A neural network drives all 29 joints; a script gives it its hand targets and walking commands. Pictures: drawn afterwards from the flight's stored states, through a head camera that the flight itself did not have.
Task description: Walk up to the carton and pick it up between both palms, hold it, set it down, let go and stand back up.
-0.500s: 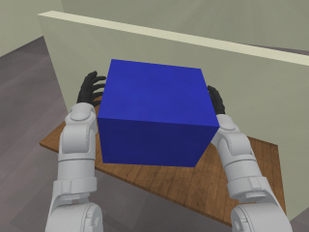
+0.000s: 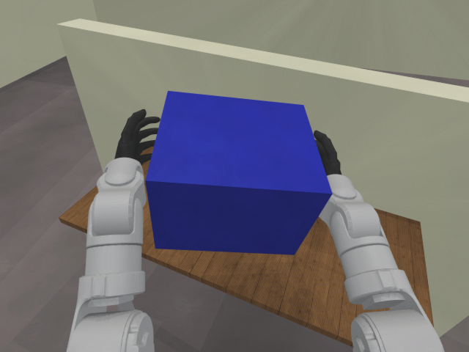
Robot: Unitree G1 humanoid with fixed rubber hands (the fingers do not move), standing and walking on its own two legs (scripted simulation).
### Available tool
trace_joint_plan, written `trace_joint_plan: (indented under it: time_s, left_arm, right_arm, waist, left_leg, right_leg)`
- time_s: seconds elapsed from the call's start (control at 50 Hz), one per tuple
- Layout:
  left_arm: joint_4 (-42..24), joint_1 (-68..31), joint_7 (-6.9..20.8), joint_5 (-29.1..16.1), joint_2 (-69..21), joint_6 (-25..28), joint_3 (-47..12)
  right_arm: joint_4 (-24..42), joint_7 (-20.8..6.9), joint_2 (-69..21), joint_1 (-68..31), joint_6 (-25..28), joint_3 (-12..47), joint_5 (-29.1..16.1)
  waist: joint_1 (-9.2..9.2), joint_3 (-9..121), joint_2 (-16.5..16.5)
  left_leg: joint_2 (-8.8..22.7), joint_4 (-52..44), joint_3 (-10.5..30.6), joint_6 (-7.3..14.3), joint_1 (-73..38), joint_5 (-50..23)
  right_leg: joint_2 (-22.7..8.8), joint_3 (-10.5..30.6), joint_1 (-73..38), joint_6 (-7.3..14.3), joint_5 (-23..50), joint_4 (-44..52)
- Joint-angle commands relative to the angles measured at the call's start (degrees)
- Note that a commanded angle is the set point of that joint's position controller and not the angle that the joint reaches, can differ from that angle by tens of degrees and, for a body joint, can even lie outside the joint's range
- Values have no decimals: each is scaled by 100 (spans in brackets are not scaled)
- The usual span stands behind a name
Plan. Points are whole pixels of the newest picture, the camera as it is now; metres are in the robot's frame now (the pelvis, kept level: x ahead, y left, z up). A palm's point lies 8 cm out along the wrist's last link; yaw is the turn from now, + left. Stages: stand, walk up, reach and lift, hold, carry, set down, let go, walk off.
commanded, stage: hold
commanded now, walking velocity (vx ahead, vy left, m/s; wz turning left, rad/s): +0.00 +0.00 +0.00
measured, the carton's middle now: (232, 174) +0.36 +0.00 +0.17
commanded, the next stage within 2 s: none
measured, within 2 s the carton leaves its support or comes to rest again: neither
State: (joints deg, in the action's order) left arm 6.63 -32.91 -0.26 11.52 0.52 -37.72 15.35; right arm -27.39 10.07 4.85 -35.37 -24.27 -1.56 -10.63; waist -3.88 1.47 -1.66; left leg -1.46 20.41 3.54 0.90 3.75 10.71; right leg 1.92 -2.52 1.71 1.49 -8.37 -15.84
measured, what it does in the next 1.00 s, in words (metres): stands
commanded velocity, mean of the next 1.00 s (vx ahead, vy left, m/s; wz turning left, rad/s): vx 0.00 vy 0.00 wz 0.00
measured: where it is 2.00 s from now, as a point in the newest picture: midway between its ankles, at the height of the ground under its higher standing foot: outside the picture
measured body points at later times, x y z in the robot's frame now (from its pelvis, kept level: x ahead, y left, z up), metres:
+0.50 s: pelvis +0.00 +0.00 +0.00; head -0.05 +0.02 +0.45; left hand +0.38 +0.16 +0.20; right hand +0.37 -0.16 +0.17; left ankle +0.01 +0.11 -0.75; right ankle +0.01 -0.10 -0.75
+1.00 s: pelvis +0.00 +0.00 +0.00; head -0.05 +0.02 +0.45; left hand +0.37 +0.16 +0.20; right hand +0.37 -0.16 +0.17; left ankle +0.01 +0.11 -0.75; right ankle +0.01 -0.10 -0.75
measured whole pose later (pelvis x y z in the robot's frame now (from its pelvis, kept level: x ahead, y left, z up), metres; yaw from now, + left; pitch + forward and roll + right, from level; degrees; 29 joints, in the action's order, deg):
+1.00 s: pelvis +0.00 +0.00 +0.00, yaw +0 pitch -6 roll -1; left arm 6.7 -32.3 -0.5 11.9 -0.4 -37.7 15.4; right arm -27.2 10.1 5.4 -34.6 -24.3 -1.1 -11.0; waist -4.1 1.3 -1.2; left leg -1.6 20.2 3.5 1.1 2.8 10.9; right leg 1.8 -2.4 0.7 1.4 -8.7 -15.7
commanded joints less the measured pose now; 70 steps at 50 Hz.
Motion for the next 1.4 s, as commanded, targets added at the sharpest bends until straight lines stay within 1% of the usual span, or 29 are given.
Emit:
trace_joint_plan:
  time_s: [0.0,0.02,0.06,0.12,0.18,0.24,0.28,0.36,0.46,0.52,0.54,0.62,0.66,0.7,0.74,0.78,0.84,0.86,0.98,1.08,1.12,1.18,1.2,1.22,1.26,1.3,1.32,1.36,1.38]
  left_arm:
    - [-544,-3631,917,-877,-3317,225,-2991]
    - [-513,-3727,921,-878,-3360,227,-2966]
    - [-179,-3572,928,-758,-3265,170,-2779]
    - [-216,-3556,947,-790,-3301,213,-2702]
    - [-404,-3683,917,-856,-3395,242,-2792]
    - [-259,-3967,892,-813,-3368,273,-2764]
    - [-88,-3952,882,-820,-3346,301,-2731]
    - [79,-4059,851,-872,-3426,377,-2760]
    - [-187,-3721,869,-826,-3384,357,-2807]
    - [-204,-3806,896,-914,-3303,347,-2800]
    - [-236,-3868,896,-885,-3285,350,-2764]
    - [-178,-3734,893,-792,-3245,309,-2773]
    - [-368,-3794,887,-865,-3331,332,-2904]
    - [-496,-3601,878,-975,-3436,320,-3038]
    - [-733,-3362,872,-934,-3369,289,-3099]
    - [-771,-3380,906,-868,-3194,224,-3014]
    - [-625,-3444,962,-806,-3162,168,-2907]
    - [-592,-3656,979,-837,-3193,182,-2890]
    - [-217,-3483,952,-751,-3301,211,-2679]
    - [-369,-3797,916,-931,-3330,313,-2936]
    - [-406,-3789,889,-930,-3363,318,-2956]
    - [-300,-3677,869,-816,-3291,311,-2824]
    - [-353,-3765,873,-817,-3206,291,-2840]
    - [-183,-3729,888,-765,-3246,242,-2775]
    - [-388,-3705,895,-821,-3211,267,-2801]
    - [-552,-3726,891,-939,-3266,309,-2948]
    - [-434,-3716,880,-916,-3322,297,-2977]
    - [-278,-3625,906,-859,-3250,299,-2843]
    - [-307,-3674,919,-852,-3258,287,-2843]
  right_arm:
    - [2309,-680,-3395,-4717,570,2075,-648]
    - [2249,-689,-3356,-4865,577,2034,-651]
    - [2078,-729,-3233,-4816,543,1905,-535]
    - [2263,-751,-3350,-4991,620,1962,-532]
    - [2218,-722,-3381,-4904,616,2005,-585]
    - [1965,-825,-3364,-5039,659,1761,-453]
    - [1806,-865,-3433,-4999,676,1733,-387]
    - [1964,-866,-3530,-5389,769,1859,-389]
    - [2097,-716,-3484,-5069,749,2017,-590]
    - [2040,-690,-3429,-5000,670,1923,-578]
    - [2043,-712,-3462,-5020,675,1911,-518]
    - [2120,-721,-3456,-5015,664,1964,-573]
    - [2304,-717,-3469,-5029,698,2089,-666]
    - [2668,-684,-3474,-5056,721,2229,-765]
    - [2635,-608,-3406,-4652,640,2333,-818]
    - [2446,-586,-3346,-4525,540,2282,-809]
    - [2258,-633,-3231,-4438,467,2041,-642]
    - [2237,-664,-3277,-4617,493,1974,-637]
    - [2248,-750,-3341,-4918,599,1984,-557]
    - [2239,-714,-3460,-5016,667,2020,-568]
    - [2231,-718,-3482,-4946,671,2062,-573]
    - [2150,-741,-3465,-4886,628,2062,-565]
    - [2019,-738,-3421,-4818,617,1938,-511]
    - [1890,-747,-3327,-4792,605,1868,-456]
    - [1891,-773,-3357,-4696,635,1878,-513]
    - [2354,-745,-3480,-4908,716,2044,-615]
    - [2266,-727,-3413,-4930,682,1982,-595]
    - [2229,-714,-3413,-4896,653,1958,-544]
    - [2066,-707,-3377,-4737,625,1893,-500]
  waist:
    - [-79,2444,397]
    - [-92,2312,468]
    - [-31,2122,320]
    - [49,2285,208]
    - [-19,2399,275]
    - [-49,2236,380]
    - [-16,2136,310]
    - [87,2395,291]
    - [-32,2632,282]
    - [-105,2496,216]
    - [-27,2500,234]
    - [-43,2393,281]
    - [-5,2678,422]
    - [-16,2852,330]
    - [-70,2792,353]
    - [-119,2519,288]
    - [-144,2095,302]
    - [-133,2143,417]
    - [73,1961,187]
    - [-54,2400,257]
    - [-63,2563,264]
    - [37,2435,295]
    - [-41,2468,313]
    - [-25,2194,394]
    - [-32,2328,354]
    - [-46,2795,305]
    - [-104,2577,359]
    - [-41,2321,199]
    - [-131,2259,327]
  left_leg:
    - [-129,-138,-136,-349,-436,-1723]
    - [-86,-176,-105,-363,-348,-1632]
    - [-71,-260,-128,-318,-279,-1326]
    - [-90,-315,-135,-239,-123,-1191]
    - [-71,-214,-110,-315,-331,-1570]
    - [-16,-329,-113,-299,-384,-1092]
    - [-44,-362,-142,-250,-200,-909]
    - [-69,-349,-150,-209,-217,-901]
    - [-112,-163,-131,-279,-365,-1633]
    - [-127,-197,-131,-286,-307,-1315]
    - [-113,-235,-143,-269,-255,-1233]
    - [-114,-234,-142,-249,-194,-1296]
    - [-142,-158,-139,-285,-250,-1611]
    - [-133,-41,-94,-319,-443,-2060]
    - [-158,27,-60,-359,-625,-2368]
    - [-143,-34,-92,-357,-579,-2198]
    - [-129,-250,-95,-322,-306,-1456]
    - [-127,-275,-128,-300,-256,-1311]
    - [-98,-349,-135,-266,-201,-1327]
    - [-118,-231,-134,-289,-287,-1443]
    - [-103,-167,-109,-286,-426,-1618]
    - [-127,-251,-137,-231,-309,-1308]
    - [-114,-244,-143,-245,-349,-1277]
    - [-93,-306,-156,-261,-231,-1221]
    - [-106,-288,-146,-291,-270,-1373]
    - [-153,-129,-146,-318,-463,-1664]
    - [-116,-129,-111,-358,-441,-1735]
    - [-136,-193,-157,-285,-349,-1483]
    - [-109,-228,-120,-293,-308,-1450]
  right_leg:
    - [117,34,-834,-274,1564,15]
    - [97,10,-777,-230,1365,43]
    - [116,-2,-701,-218,997,77]
    - [82,9,-796,-261,1088,35]
    - [126,33,-837,-246,1302,51]
    - [100,-28,-435,-177,627,125]
    - [83,-12,-517,-184,584,123]
    - [66,34,-581,-244,723,104]
    - [84,68,-856,-292,1543,8]
    - [89,79,-884,-281,1257,56]
    - [76,29,-826,-275,1148,45]
    - [58,63,-872,-308,1312,29]
    - [59,85,-867,-289,1545,23]
    - [107,76,-988,-293,1980,-56]
    - [105,108,-1063,-329,2371,-111]
    - [115,66,-1017,-334,2127,-63]
    - [68,61,-781,-282,1437,76]
    - [57,72,-753,-255,1219,70]
    - [93,18,-722,-270,1080,91]
    - [87,22,-739,-286,1327,53]
    - [113,13,-802,-275,1457,-6]
    - [56,74,-790,-294,1276,43]
    - [48,87,-734,-276,1235,45]
    - [60,46,-676,-252,1067,106]
    - [62,13,-674,-259,1156,76]
    - [83,44,-888,-312,1602,-44]
    - [100,28,-836,-285,1540,-17]
    - [99,48,-755,-284,1366,69]
    - [66,61,-757,-272,1362,38]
